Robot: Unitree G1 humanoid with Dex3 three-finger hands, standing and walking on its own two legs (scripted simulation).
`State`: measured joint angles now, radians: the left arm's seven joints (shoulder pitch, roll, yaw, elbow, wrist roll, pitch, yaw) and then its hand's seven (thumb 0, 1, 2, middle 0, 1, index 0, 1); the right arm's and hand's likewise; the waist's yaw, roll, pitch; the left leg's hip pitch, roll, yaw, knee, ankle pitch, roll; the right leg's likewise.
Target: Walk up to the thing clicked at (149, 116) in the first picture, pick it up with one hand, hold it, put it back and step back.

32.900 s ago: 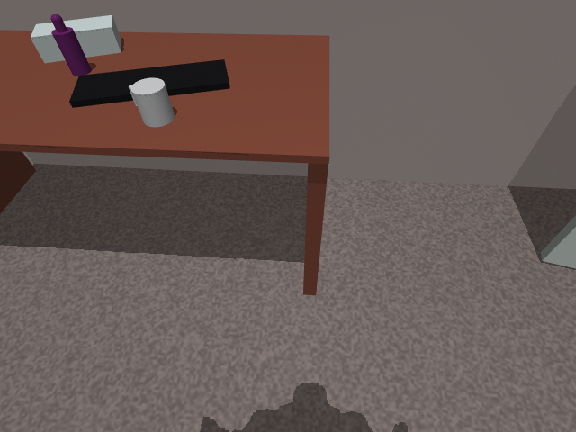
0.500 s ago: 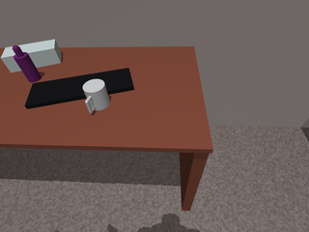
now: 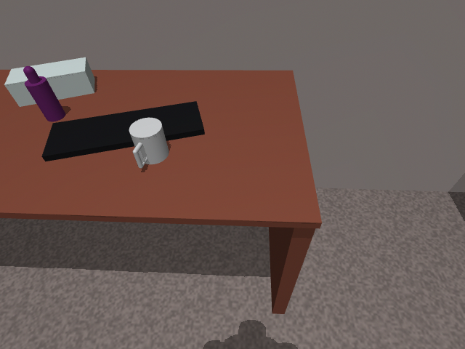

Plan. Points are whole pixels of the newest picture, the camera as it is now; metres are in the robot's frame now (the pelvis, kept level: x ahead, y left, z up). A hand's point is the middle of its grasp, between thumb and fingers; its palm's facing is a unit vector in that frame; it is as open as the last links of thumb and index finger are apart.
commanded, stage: home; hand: left
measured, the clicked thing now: (147, 145) +0.58 +0.26 +0.00
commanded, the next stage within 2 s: stand in 0.78 s
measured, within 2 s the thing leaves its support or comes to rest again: neither
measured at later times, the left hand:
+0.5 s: hand out of the picture +0.10 +0.24 -0.15, palm faces -0.05 -0.93 -0.36, open 17.5 cm
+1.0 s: hand out of the picture +0.11 +0.24 -0.15, palm faces -0.04 -0.93 -0.36, open 16.8 cm
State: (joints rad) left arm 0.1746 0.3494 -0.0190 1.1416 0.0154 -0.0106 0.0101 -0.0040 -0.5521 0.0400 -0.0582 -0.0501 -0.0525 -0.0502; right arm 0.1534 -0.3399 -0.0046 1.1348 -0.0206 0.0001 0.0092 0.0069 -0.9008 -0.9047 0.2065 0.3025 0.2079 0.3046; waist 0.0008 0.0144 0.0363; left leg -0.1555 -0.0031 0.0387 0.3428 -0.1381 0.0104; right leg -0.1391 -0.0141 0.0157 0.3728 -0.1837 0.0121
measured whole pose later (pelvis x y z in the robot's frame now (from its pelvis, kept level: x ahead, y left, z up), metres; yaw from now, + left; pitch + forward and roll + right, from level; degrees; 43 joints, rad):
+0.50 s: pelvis +0.02 -0.01 +0.00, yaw +0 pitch -3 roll +0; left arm 0.12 0.34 -0.02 1.14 0.01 -0.02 0.01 0.00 -0.55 0.04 -0.06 -0.05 -0.05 -0.05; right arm 0.11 -0.35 0.00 1.15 -0.01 0.00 0.00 0.01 -0.90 -0.90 0.21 0.30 0.21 0.30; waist -0.01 0.02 0.04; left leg -0.11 0.01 0.04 0.31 -0.16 0.00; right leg -0.09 0.00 0.02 0.33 -0.19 0.00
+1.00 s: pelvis +0.03 -0.01 +0.00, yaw -1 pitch -2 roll +0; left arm 0.11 0.35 -0.01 1.14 0.01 -0.01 0.01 0.00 -0.46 0.13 -0.11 -0.12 -0.10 -0.12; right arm 0.12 -0.35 0.00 1.15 -0.01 0.00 0.00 0.01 -0.90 -0.90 0.21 0.30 0.21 0.30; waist -0.01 0.01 0.04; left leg -0.10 0.02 0.04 0.30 -0.16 -0.01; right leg -0.08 0.01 0.02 0.30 -0.19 -0.01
